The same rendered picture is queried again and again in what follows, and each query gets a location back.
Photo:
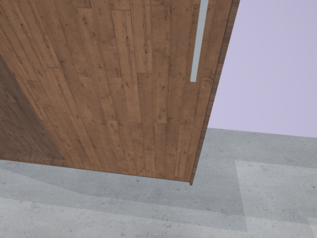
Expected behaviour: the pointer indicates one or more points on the wardrobe door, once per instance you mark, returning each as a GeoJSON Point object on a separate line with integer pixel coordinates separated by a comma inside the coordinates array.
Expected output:
{"type": "Point", "coordinates": [21, 130]}
{"type": "Point", "coordinates": [110, 79]}

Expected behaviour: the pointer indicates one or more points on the handle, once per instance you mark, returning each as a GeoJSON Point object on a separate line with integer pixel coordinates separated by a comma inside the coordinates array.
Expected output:
{"type": "Point", "coordinates": [199, 37]}

